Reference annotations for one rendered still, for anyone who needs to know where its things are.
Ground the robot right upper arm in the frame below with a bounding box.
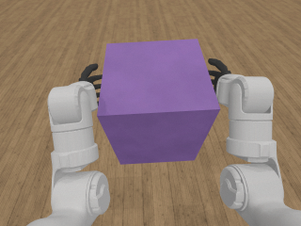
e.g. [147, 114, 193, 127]
[219, 163, 301, 226]

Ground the left robot forearm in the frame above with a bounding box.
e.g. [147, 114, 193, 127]
[47, 81, 99, 209]

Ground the robot left upper arm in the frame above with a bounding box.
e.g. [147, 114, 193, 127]
[26, 170, 111, 226]

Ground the carton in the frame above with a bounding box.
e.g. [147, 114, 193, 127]
[97, 39, 220, 165]

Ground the right robot forearm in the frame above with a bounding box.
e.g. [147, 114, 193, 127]
[215, 73, 284, 197]

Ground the right robot hand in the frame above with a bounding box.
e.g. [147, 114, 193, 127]
[208, 58, 231, 94]

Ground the left robot hand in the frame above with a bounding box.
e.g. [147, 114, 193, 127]
[78, 63, 103, 106]

